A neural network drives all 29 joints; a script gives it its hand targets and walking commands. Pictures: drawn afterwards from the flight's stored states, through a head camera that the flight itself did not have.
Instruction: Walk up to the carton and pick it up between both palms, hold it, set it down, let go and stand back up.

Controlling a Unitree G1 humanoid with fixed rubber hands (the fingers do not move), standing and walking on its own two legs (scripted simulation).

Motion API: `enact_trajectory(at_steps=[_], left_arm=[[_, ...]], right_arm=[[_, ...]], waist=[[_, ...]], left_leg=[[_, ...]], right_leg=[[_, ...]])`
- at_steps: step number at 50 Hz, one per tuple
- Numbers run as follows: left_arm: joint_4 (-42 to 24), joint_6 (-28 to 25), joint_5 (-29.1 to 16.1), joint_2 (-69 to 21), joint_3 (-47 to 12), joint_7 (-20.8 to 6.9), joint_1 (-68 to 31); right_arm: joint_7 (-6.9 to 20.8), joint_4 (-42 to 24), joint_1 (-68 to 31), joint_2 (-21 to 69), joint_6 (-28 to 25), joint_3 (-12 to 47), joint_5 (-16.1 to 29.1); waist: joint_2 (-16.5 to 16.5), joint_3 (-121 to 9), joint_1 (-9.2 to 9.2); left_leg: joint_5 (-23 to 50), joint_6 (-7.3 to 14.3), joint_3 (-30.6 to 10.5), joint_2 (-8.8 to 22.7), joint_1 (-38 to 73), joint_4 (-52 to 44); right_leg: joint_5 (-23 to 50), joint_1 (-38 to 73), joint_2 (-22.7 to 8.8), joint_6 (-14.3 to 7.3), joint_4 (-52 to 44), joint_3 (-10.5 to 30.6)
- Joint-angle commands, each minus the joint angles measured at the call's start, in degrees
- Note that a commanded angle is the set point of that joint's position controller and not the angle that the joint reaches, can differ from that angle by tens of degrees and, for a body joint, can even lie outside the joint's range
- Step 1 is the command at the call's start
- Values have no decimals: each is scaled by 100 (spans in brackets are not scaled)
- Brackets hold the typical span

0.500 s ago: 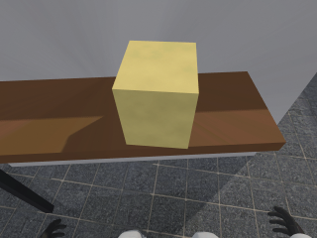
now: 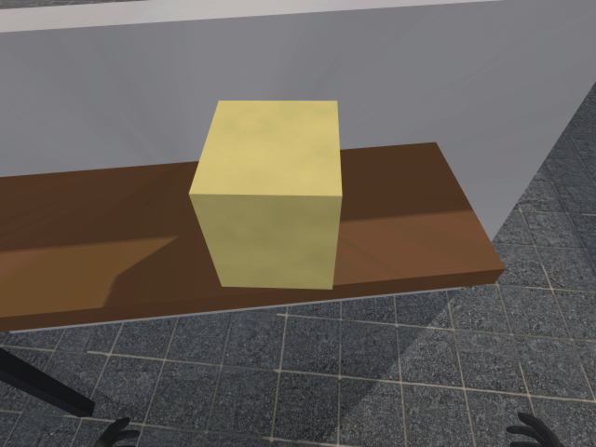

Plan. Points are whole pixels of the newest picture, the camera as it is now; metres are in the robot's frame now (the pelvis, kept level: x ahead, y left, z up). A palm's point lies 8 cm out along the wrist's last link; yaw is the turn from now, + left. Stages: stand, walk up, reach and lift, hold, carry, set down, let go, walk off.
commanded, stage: walk up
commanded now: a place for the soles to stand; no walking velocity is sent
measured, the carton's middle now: (277, 197) +0.46 +0.06 +0.06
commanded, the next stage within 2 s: stand in 0.06 s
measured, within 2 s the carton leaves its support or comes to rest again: neither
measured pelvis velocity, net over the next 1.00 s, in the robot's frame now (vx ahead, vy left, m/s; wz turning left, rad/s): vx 0.02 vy -0.01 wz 0.02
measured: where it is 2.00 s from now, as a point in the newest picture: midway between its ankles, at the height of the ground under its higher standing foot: outside the picture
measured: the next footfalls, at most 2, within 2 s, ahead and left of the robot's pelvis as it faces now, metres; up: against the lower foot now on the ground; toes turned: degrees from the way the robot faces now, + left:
none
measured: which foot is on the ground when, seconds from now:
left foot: down 0.00-1.00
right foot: down 0.00-1.00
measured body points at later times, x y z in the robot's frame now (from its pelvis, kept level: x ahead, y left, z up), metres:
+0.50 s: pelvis +0.00 -0.02 -0.03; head +0.05 +0.01 +0.42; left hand +0.19 +0.28 -0.12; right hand +0.19 -0.30 -0.11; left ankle +0.03 +0.13 -0.74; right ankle +0.03 -0.12 -0.74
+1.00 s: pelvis +0.02 -0.01 +0.00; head +0.02 +0.00 +0.45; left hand +0.20 +0.27 -0.04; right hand +0.19 -0.25 -0.04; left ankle +0.03 +0.13 -0.74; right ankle +0.03 -0.12 -0.74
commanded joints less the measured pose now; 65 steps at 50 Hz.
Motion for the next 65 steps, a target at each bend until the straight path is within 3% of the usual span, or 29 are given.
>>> enact_trajectory(at_steps=[1,2,4,8,13,14,15,16,18,20,22,25,28,30,32,33,35,40,44,46,47,48,49,50,52,53,59,62,65], left_arm=[[-319,-32,17,1037,159,27,-253],[-268,-11,22,1086,199,6,-168],[-302,-10,17,1038,225,22,-300],[-381,11,64,952,253,10,-252],[-359,1,87,992,305,-1,-191],[-2370,1045,18,1052,633,254,-2202],[-2607,1616,65,912,499,306,-1940],[-2831,2151,192,712,524,317,-1708],[-3133,2734,292,632,457,148,-934],[-3582,3054,507,747,701,-53,-554],[-4142,3184,639,705,853,-40,-128],[-5012,3127,831,908,1194,-10,118],[-5362,3009,818,759,1082,75,340],[-5471,3007,692,732,982,114,248],[-5481,2981,587,740,930,103,381],[-5560,2985,451,582,730,68,373],[-5755,3009,357,500,703,81,175],[-5793,2872,158,493,656,-13,413],[-5994,2794,14,493,687,-49,693],[-6134,2765,-74,485,681,-73,767],[-6347,2723,-65,549,837,-46,743],[-6178,2725,-85,409,771,-47,911],[-6220,2661,-101,499,808,-38,918],[-6367,2646,-133,468,772,-29,867],[-6419,2569,-237,416,729,-55,1130],[-6522,2552,-197,488,874,-2,1189],[-7324,2319,-492,373,757,40,1431],[-7739,2278,-620,258,622,132,1465],[-7647,2329,-707,225,666,101,1687]], right_arm=[[-52,-278,-373,-1107,-71,-230,-9],[-47,-275,-384,-1142,-82,-228,-24],[-48,-275,-298,-1128,-83,-207,-27],[-44,-309,-305,-1134,-53,-227,-91],[-30,-362,-212,-1062,-80,-212,-71],[81,-1561,-2148,-292,-840,-706,-558],[227,-1453,-1777,-404,-763,-831,-657],[284,-1344,-1329,-594,-719,-768,-614],[279,-1429,-647,-782,-525,-839,-438],[146,-1715,-13,-812,-454,-702,-240],[74,-1908,247,-741,-315,-857,-39],[-53,-2103,465,-618,-383,-718,189],[-54,-2636,568,-449,-433,-583,239],[-21,-2882,565,-410,-389,-631,254],[-74,-3214,667,-236,-310,-549,184],[-85,-3296,760,-144,-195,-610,139],[-72,-3622,795,27,1,-616,151],[-170,-4597,1176,224,360,-595,111],[-237,-5392,1422,270,592,-631,174],[-271,-5654,1479,279,748,-655,152],[-319,-5779,1578,346,820,-660,143],[-321,-5818,1692,305,870,-655,156],[-339,-6107,1681,367,893,-572,201],[-364,-6220,1774,518,933,-593,218],[-388,-6450,1901,456,995,-552,233],[-410,-6622,1988,583,1021,-525,258],[-441,-7270,2372,761,1132,-442,374],[-426,-7672,2273,808,1164,-471,444],[-473,-7871,2517,853,1319,-419,535]], waist=[[97,-603,23],[218,-688,52],[-104,-448,-21],[316,-384,-67],[-145,-431,-23],[-426,-734,281],[-637,-403,195],[-705,-335,165],[-485,-508,-18],[-762,-820,-152],[-53,-1348,-219],[456,-1475,-148],[566,-1175,-28],[627,-806,-134],[433,-387,-59],[447,-172,-211],[567,106,-179],[-110,312,-66],[18,65,92],[-195,71,67],[85,134,70],[-178,35,79],[-212,-46,205],[-63,19,155],[-255,1,144],[-2,-39,241],[170,-249,179],[585,-180,193],[303,31,242]], left_leg=[[-230,122,-740,680,447,-657],[-232,79,-673,651,580,-708],[-477,59,-763,673,403,-761],[-885,104,-798,657,388,-863],[-669,83,-682,586,496,-694],[-1449,-53,165,-343,-789,448],[-1613,-38,36,-355,-353,824],[-1445,-12,-113,-360,194,1107],[-1098,55,-336,-182,63,1080],[-557,81,-363,-228,674,1509],[-49,36,-323,-228,516,1143],[986,-116,-414,-367,982,991],[1050,-195,-352,-368,1213,743],[773,-190,-323,-395,1089,459],[415,-122,-220,-413,812,287],[130,-120,-198,-401,870,118],[59,-89,-233,-384,807,-116],[-102,39,-47,-374,753,-410],[229,-41,1,-383,886,-602],[400,-16,-11,-387,833,-684],[374,-48,34,-408,749,-658],[424,-8,-12,-389,859,-713],[344,19,60,-430,933,-731],[335,-2,49,-430,870,-759],[311,25,50,-399,991,-777],[404,19,69,-445,878,-850],[606,-38,-75,-358,1083,-789],[291,-97,-54,-292,755,-1051],[225,-67,-60,-306,649,-1043]], right_leg=[[454,-255,-711,-187,-661,678],[377,-290,-712,-194,-766,690],[136,-373,-665,-169,-767,635],[-413,-516,-656,-199,-1029,807],[-510,-539,-655,-147,-1027,801],[-1893,-683,-152,-231,132,-533],[-2121,-1387,-197,-391,124,-404],[-1978,-1737,-342,-479,153,-369],[-967,-1132,-161,-383,468,-501],[-24,-1607,-255,-325,518,-363],[1002,-472,-35,-85,751,-443],[1943,87,12,2,554,-370],[1623,-3,83,-29,226,-413],[1341,-14,90,-30,22,-367],[1118,-19,38,18,-126,-297],[849,-35,36,0,-282,-301],[706,-81,7,6,-427,-283],[600,58,30,129,-678,-234],[582,282,126,89,-771,-211],[690,366,191,89,-789,-241],[680,362,93,105,-817,-139],[723,446,127,104,-817,-155],[664,458,104,128,-849,-138],[624,360,104,101,-883,-130],[571,337,124,116,-919,-70],[542,445,66,103,-932,-34],[577,211,58,35,-1023,59],[363,392,91,-6,-939,39],[296,442,66,-1,-1080,116]])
